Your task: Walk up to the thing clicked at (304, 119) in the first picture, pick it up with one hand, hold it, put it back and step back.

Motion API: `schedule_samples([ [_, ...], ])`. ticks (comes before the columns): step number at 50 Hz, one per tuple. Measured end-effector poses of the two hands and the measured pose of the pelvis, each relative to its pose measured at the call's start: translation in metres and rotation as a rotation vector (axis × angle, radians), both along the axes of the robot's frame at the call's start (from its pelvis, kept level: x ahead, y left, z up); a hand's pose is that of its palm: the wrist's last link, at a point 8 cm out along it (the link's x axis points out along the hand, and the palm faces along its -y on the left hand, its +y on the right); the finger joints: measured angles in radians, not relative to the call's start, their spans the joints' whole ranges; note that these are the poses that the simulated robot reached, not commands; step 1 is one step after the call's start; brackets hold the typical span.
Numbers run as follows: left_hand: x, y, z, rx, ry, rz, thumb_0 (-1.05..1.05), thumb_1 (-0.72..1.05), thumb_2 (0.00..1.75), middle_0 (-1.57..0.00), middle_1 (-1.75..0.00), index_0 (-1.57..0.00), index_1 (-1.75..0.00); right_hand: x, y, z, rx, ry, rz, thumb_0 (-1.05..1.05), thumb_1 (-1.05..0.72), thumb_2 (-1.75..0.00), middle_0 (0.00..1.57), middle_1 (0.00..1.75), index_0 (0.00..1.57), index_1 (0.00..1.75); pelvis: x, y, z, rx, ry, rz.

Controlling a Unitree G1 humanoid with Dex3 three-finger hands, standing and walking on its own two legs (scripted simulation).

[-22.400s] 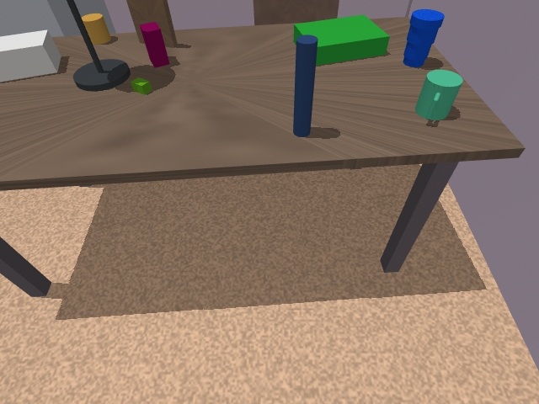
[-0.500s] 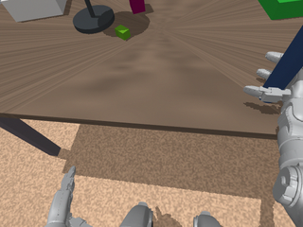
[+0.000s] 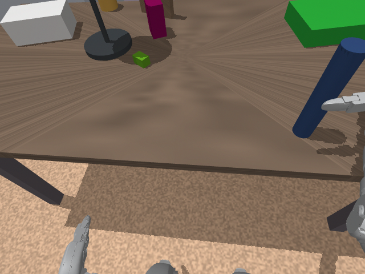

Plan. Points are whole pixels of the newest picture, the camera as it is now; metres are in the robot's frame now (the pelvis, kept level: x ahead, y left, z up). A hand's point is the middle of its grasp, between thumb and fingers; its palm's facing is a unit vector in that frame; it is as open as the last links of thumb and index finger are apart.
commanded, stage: rise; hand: right
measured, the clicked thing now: (323, 97) +0.47 -0.23 +0.12
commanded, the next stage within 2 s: sink last in 0.16 s
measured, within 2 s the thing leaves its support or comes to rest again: neither
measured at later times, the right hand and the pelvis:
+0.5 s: hand out of the picture +0.40 -0.39 +0.18, palm faces +0.55 +0.77 -0.33, open 17.6 cm; pelvis +0.01 +0.00 +0.03, yaw -1 degrees
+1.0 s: hand out of the picture +0.19 -0.25 +0.15, palm faces +0.36 +0.84 -0.40, open 17.5 cm; pelvis +0.02 +0.01 +0.03, yaw -2 degrees
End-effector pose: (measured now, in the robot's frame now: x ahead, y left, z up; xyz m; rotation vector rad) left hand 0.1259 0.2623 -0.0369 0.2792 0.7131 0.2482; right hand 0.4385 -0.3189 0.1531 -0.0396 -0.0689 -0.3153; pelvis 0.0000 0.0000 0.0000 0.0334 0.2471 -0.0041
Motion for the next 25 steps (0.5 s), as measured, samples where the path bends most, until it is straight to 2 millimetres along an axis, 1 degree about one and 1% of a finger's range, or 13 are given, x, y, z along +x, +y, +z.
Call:
schedule_samples([
  [4,0.011,-0.007,-0.001,-0.035,-0.019,-0.009,-0.01,-0.51,0.04,-0.06,-0.05,-0.05,-0.04,-0.003,-0.011,0.034,-0.014,0.012,0.028,-0.02,0.47,-0.04,0.1,0.07,0.09,0.06,0.004,-0.002,0.007,-0.003,-0.022,-0.005],
  [6,0.017,-0.012,0.001,-0.053,-0.037,-0.022,-0.01,-0.52,0.04,-0.06,-0.05,-0.05,-0.04,-0.007,-0.015,0.044,0.001,0.03,0.043,-0.02,0.48,-0.03,0.09,0.06,0.08,0.06,0.005,-0.002,0.01,-0.006,-0.032,-0.006],
  [8,0.023,-0.018,0.006,-0.077,-0.06,-0.038,-0.01,-0.52,0.04,-0.06,-0.05,-0.05,-0.05,-0.012,-0.021,0.05,-0.056,0.077,0.029,-0.01,0.48,-0.03,0.09,0.06,0.08,0.05,0.006,-0.001,0.013,-0.012,-0.047,-0.001],
  [10,0.026,-0.021,0.012,-0.098,-0.08,-0.047,-0.01,-0.52,0.05,-0.06,-0.05,-0.05,-0.05,-0.019,-0.029,0.05,-0.092,0.126,-0.007,-0.01,0.5,-0.03,0.08,0.06,0.07,0.05,0.007,-0.001,0.017,-0.017,-0.059,0.001],
  [12,0.023,-0.02,0.013,-0.11,-0.071,-0.051,-0.01,-0.51,0.05,-0.06,-0.05,-0.06,-0.05,-0.028,-0.04,0.045,-0.117,0.173,-0.046,-0.01,0.51,-0.03,0.08,0.06,0.07,0.05,0.007,0.0,0.019,-0.021,-0.068,0.0],
  [16,0.009,-0.012,0.005,-0.112,0.022,-0.045,-0.01,-0.51,0.04,-0.06,-0.05,-0.06,-0.04,-0.048,-0.068,0.037,-0.155,0.23,-0.154,-0.02,0.55,-0.03,0.07,0.06,0.07,0.06,0.006,0.001,0.023,-0.023,-0.078,0.0],
  [18,0.002,-0.008,0.0,-0.103,0.079,-0.041,-0.01,-0.5,0.04,-0.06,-0.05,-0.06,-0.04,-0.059,-0.083,0.035,-0.17,0.24,-0.215,-0.02,0.56,-0.03,0.07,0.06,0.07,0.06,0.006,0.001,0.024,-0.021,-0.078,-0.002],
  [20,0.0,-0.007,-0.003,-0.093,0.117,-0.049,-0.01,-0.5,0.04,-0.06,-0.05,-0.06,-0.04,-0.068,-0.094,0.037,-0.187,0.235,-0.266,-0.02,0.57,-0.03,0.07,0.06,0.06,0.06,0.006,0.001,0.026,-0.019,-0.08,-0.005],
  [22,0.006,-0.01,-0.002,-0.087,0.117,-0.068,-0.01,-0.5,0.05,-0.06,-0.05,-0.06,-0.04,-0.076,-0.1,0.041,-0.205,0.213,-0.299,-0.02,0.58,-0.03,0.06,0.06,0.06,0.06,0.008,0.001,0.027,-0.016,-0.083,-0.009],
  [25,0.025,-0.016,0.007,-0.088,0.048,-0.081,-0.01,-0.5,0.05,-0.06,-0.05,-0.05,-0.04,-0.087,-0.1,0.045,-0.243,0.193,-0.313,-0.02,0.58,-0.04,0.06,0.06,0.05,0.05,0.012,0.0,0.029,-0.014,-0.094,-0.012],
])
